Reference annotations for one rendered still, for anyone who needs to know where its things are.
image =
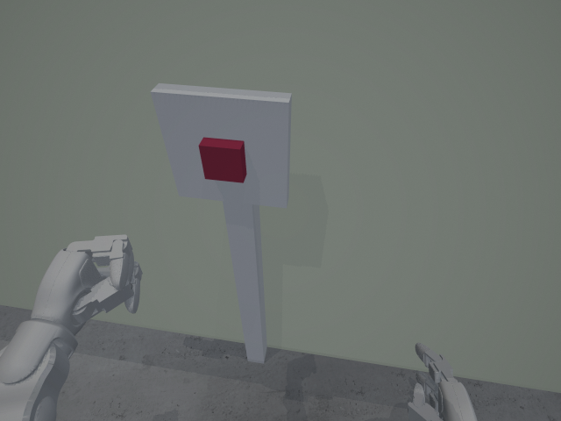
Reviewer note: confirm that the left robot forearm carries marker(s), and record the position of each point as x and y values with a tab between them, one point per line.
33	369

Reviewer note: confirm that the robot right hand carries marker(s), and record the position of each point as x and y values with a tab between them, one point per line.
449	400

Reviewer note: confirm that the button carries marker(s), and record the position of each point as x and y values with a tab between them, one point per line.
223	159

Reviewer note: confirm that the robot left hand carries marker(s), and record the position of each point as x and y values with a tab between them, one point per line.
62	294

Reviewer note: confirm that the panel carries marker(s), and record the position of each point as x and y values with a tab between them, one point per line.
262	119

